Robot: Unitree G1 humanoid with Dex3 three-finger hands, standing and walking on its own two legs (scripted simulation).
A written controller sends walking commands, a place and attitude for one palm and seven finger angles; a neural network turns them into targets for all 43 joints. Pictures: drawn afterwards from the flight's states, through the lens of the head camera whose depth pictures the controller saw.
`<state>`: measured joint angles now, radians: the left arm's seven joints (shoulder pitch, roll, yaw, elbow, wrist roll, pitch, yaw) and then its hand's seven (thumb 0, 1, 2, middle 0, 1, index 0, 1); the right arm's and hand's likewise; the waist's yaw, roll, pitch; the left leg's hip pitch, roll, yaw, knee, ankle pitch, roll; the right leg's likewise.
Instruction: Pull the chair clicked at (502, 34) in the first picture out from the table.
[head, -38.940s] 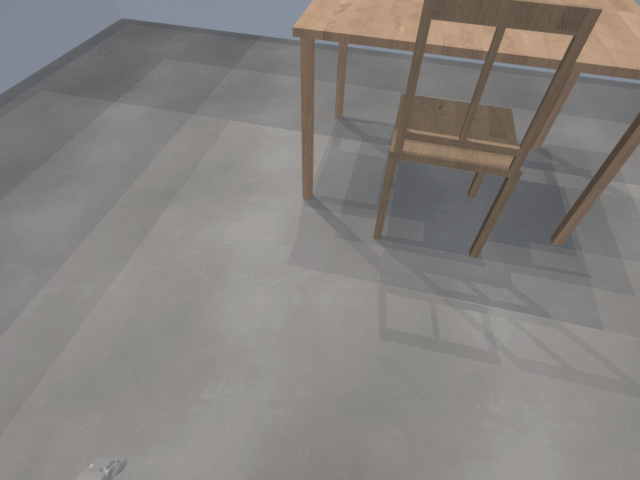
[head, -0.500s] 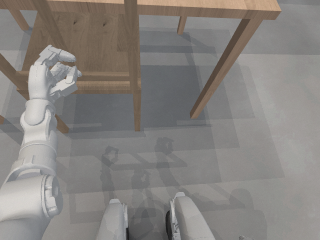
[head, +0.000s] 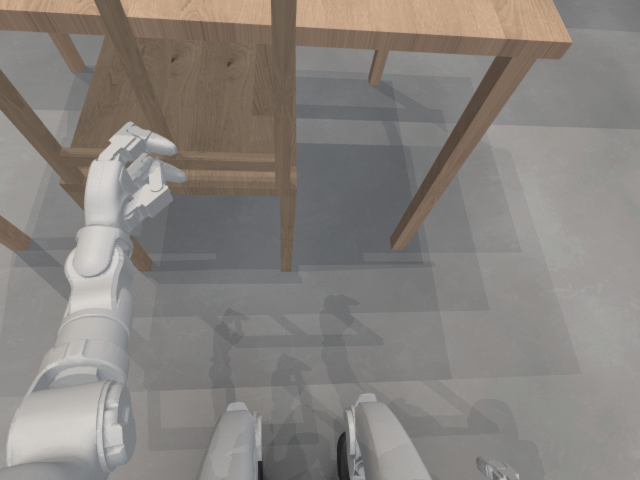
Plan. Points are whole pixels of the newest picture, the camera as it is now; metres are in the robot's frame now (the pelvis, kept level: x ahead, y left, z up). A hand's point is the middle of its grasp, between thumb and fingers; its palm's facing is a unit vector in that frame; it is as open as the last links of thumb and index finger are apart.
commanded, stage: hook a spindle and tug to test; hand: left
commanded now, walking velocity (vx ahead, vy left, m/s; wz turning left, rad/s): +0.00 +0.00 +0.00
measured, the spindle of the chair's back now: (137, 74) +0.62 +0.22 +0.05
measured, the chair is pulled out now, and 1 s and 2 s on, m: -0.10 -0.10 -0.10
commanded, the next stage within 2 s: open the thumb and straighten the fingers in 0.10 s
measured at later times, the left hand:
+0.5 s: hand (166, 191) +0.46 +0.17 +0.03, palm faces -0.02 -1.00 -0.05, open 9.3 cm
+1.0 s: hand (165, 190) +0.46 +0.18 +0.03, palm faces -0.02 -1.00 -0.05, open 17.3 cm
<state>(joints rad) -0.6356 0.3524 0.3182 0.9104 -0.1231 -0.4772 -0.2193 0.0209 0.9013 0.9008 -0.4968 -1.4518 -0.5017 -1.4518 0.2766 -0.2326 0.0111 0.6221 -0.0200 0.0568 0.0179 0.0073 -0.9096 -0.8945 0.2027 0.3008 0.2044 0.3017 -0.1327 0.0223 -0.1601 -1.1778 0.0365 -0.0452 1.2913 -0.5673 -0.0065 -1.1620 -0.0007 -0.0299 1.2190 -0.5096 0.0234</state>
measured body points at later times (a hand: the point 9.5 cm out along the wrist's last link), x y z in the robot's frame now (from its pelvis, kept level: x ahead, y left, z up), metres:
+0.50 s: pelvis +0.00 -0.01 +0.00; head +0.14 +0.01 +0.43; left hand +0.45 +0.23 +0.03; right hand +0.06 -0.27 -0.12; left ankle +0.01 +0.12 -0.62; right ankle +0.03 -0.14 -0.62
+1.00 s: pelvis +0.00 -0.01 +0.00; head +0.14 +0.01 +0.43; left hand +0.45 +0.23 +0.03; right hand +0.06 -0.27 -0.12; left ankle +0.01 +0.12 -0.62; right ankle +0.03 -0.14 -0.62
